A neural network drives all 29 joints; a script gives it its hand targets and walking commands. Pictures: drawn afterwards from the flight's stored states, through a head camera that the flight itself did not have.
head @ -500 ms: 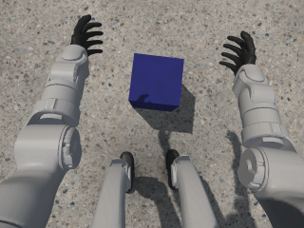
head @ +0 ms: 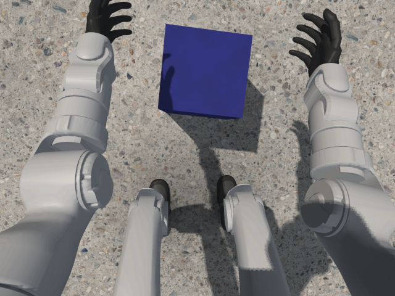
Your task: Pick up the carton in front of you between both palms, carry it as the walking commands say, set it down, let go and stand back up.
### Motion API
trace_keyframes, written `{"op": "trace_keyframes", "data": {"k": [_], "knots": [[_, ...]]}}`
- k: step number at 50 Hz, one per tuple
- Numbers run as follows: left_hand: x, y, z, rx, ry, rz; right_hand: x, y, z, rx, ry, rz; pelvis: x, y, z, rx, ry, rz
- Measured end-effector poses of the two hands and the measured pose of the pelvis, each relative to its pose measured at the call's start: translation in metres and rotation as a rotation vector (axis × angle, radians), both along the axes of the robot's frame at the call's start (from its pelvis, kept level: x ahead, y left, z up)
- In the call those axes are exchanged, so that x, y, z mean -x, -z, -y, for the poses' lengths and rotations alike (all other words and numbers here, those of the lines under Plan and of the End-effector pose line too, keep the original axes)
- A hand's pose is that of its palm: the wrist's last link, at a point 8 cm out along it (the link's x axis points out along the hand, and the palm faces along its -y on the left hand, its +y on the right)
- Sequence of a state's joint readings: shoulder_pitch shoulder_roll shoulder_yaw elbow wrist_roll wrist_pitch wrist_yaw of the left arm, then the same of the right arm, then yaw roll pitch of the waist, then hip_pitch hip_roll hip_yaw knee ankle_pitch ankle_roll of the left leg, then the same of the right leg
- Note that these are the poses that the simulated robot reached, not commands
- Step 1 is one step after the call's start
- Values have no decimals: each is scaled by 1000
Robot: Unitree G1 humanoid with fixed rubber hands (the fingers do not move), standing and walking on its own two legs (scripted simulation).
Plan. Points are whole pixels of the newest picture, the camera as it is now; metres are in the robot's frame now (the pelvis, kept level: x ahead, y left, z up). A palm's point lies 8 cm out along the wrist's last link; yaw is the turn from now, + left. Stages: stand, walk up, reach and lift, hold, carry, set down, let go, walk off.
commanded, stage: reach and lift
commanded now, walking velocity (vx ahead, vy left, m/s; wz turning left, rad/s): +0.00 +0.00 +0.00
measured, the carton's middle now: (201, 81) +0.52 -0.03 -0.45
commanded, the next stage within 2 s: none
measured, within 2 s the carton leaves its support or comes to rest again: leaves its support in 1.44 s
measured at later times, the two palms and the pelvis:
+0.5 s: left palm (132, 69) +0.54 +0.15 -0.36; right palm (273, 85) +0.49 -0.21 -0.36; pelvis -0.05 +0.00 -0.19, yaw +0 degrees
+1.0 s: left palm (141, 71) +0.54 +0.13 -0.38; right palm (266, 86) +0.49 -0.20 -0.38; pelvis -0.05 +0.01 -0.21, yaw -1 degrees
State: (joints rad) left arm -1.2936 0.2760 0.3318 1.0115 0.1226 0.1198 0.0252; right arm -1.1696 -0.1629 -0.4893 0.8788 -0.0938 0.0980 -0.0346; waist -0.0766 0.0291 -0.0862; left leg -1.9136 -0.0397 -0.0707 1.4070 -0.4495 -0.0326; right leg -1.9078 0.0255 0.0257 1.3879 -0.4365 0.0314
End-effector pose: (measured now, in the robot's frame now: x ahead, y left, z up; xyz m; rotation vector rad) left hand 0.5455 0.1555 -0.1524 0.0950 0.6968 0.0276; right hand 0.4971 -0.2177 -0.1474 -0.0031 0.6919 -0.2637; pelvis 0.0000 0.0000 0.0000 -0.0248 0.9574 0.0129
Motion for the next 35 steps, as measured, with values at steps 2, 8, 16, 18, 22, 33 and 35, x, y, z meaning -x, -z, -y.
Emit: {"op": "trace_keyframes", "data": {"k": [2,8,16,18,22,33,35], "knots": [[3,25,-1,-5,-3,1,3,25,0,4,1,-3,5,21,0,2,2,2],[8,91,-5,-16,-7,14,7,90,3,13,-1,1,26,84,-2,5,7,54],[6,152,-2,-10,-6,9,4,154,1,1,-5,-5,48,151,-4,4,9,167],[5,165,0,-7,-7,1,3,168,-1,-2,-7,-14,51,163,-4,3,10,190],[6,191,3,-5,-5,-19,3,197,-4,-7,-16,-38,54,181,-3,2,11,225],[7,236,3,-7,15,-22,0,238,-9,-5,-25,-57,43,202,-2,2,9,295],[3,235,7,-2,27,-9,0,238,-7,-4,-18,-51,42,205,-2,4,9,295]]}}
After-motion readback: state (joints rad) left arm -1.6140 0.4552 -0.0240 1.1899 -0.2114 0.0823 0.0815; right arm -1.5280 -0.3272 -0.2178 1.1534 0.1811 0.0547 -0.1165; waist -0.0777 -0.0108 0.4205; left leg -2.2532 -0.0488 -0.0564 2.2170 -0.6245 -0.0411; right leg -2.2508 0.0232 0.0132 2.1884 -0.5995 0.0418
